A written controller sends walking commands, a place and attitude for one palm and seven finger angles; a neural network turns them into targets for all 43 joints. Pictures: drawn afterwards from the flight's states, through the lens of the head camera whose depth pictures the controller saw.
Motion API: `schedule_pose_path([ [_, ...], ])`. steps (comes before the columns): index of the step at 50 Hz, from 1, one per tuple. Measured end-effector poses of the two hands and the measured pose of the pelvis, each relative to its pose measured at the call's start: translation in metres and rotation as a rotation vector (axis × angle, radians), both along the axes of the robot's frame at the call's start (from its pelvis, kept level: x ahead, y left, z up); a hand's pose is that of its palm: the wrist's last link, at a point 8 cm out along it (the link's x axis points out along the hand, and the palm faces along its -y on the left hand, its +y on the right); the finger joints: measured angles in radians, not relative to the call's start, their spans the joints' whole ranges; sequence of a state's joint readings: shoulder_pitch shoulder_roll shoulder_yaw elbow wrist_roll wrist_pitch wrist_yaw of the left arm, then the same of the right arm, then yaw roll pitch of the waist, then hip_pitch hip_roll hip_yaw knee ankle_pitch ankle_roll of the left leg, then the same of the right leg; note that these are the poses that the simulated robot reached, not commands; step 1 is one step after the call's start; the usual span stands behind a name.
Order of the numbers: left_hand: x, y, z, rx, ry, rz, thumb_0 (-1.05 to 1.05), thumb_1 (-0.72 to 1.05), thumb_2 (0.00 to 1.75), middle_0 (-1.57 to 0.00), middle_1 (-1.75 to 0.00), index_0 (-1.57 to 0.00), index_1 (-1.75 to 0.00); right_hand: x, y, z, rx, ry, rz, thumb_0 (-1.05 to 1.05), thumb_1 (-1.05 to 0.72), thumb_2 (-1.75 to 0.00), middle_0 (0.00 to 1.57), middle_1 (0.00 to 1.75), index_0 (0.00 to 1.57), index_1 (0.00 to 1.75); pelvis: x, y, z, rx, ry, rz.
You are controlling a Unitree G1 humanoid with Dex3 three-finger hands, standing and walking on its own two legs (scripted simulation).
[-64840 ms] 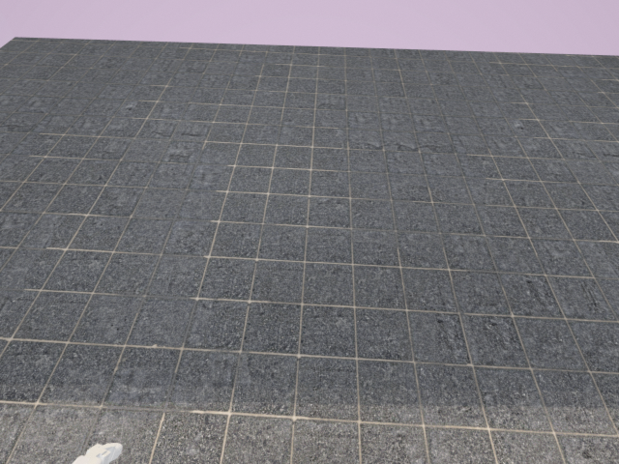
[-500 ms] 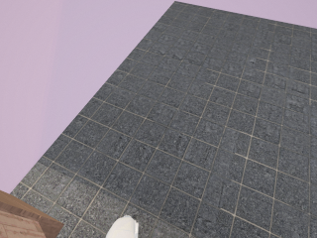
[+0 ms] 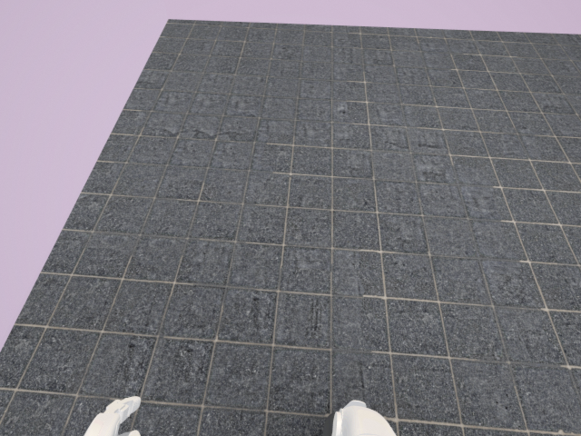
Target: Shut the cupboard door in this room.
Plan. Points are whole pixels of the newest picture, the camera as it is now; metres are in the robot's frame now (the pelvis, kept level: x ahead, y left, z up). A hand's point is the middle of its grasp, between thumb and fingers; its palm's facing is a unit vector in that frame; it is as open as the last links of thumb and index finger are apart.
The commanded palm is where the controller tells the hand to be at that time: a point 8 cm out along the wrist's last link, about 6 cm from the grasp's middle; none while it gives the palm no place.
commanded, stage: walk to a spot facing it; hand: left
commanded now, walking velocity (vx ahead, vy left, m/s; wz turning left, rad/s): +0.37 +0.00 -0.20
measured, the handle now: out of the picture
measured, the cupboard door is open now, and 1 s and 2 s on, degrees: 66 66 66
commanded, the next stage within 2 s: turn to face it in 0.60 s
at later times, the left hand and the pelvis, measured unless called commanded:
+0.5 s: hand (206, 386) +0.21 +0.15 -0.18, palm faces +0.08 -0.99 -0.15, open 7.3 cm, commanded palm none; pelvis +0.25 -0.02 +0.00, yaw +0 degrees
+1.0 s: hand (243, 213) +0.56 +0.13 -0.16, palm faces +0.03 -0.98 -0.20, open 7.4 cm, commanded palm none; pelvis +0.45 -0.05 -0.01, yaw +3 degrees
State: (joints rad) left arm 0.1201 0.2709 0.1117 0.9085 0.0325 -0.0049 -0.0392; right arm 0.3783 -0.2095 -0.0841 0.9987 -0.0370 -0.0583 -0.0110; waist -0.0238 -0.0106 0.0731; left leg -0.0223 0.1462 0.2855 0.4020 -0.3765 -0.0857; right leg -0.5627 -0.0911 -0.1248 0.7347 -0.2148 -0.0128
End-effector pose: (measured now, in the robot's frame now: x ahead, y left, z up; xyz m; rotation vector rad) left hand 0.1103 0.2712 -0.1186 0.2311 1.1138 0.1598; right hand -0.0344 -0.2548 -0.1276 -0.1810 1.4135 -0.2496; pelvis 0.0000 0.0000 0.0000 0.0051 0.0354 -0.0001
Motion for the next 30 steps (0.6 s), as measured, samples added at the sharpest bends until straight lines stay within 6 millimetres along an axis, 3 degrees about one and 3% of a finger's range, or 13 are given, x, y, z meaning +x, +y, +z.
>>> schedule_pose_path([
  [3, 0.065, -0.015, -0.003, 0.036, -0.081, -0.063, 0.01, 0.92, 0.90, -0.19, -0.30, -0.19, -0.29, -0.004, -0.013, -0.016, 0.029, 0.109, -0.046, 0.00, -0.93, -0.90, 0.20, 0.30, 0.20, 0.30, 0.037, -0.018, -0.016, 0.016, -0.015, -0.013],
  [6, 0.097, -0.034, -0.005, 0.036, -0.102, -0.080, 0.01, 0.92, 0.90, -0.20, -0.30, -0.19, -0.29, 0.020, -0.021, -0.024, 0.050, 0.139, -0.071, 0.01, -0.92, -0.90, 0.20, 0.30, 0.20, 0.30, 0.063, -0.029, -0.019, 0.016, -0.037, -0.026],
  [13, 0.100, -0.075, -0.009, -0.042, 0.055, -0.052, 0.01, 0.91, 0.90, -0.20, -0.30, -0.20, -0.29, 0.151, -0.018, -0.015, 0.082, -0.073, -0.033, 0.01, -0.91, -0.90, 0.20, 0.30, 0.19, 0.30, 0.123, -0.038, 0.000, 0.001, -0.038, -0.043],
  [20, 0.096, -0.076, -0.019, -0.091, 0.183, 0.051, 0.01, 0.94, 0.90, -0.20, -0.30, -0.20, -0.29, 0.278, -0.010, 0.000, 0.079, -0.201, 0.055, 0.01, -0.94, -0.90, 0.20, 0.30, 0.20, 0.30, 0.189, -0.034, 0.005, -0.027, -0.030, -0.026],
  [26, 0.098, -0.066, -0.041, -0.137, 0.323, 0.135, 0.01, 0.92, 0.90, -0.20, -0.30, -0.20, -0.29, 0.386, 0.010, 0.000, 0.046, -0.283, 0.155, 0.01, -0.92, -0.90, 0.20, 0.30, 0.20, 0.30, 0.257, -0.014, -0.009, -0.036, -0.038, -0.010],
  [28, 0.108, -0.060, -0.047, -0.145, 0.369, 0.132, 0.01, 0.92, 0.90, -0.20, -0.30, -0.20, -0.29, 0.410, 0.015, -0.001, 0.031, -0.320, 0.151, 0.01, -0.92, -0.90, 0.20, 0.30, 0.20, 0.30, 0.275, -0.007, -0.014, -0.026, -0.046, -0.022],
  [30, 0.128, -0.054, -0.045, -0.142, 0.381, 0.115, 0.01, 0.91, 0.90, -0.20, -0.30, -0.20, -0.29, 0.420, 0.019, 0.002, 0.028, -0.327, 0.123, 0.00, -0.92, -0.90, 0.20, 0.30, 0.20, 0.30, 0.292, -0.003, -0.011, -0.020, -0.054, -0.039],
])
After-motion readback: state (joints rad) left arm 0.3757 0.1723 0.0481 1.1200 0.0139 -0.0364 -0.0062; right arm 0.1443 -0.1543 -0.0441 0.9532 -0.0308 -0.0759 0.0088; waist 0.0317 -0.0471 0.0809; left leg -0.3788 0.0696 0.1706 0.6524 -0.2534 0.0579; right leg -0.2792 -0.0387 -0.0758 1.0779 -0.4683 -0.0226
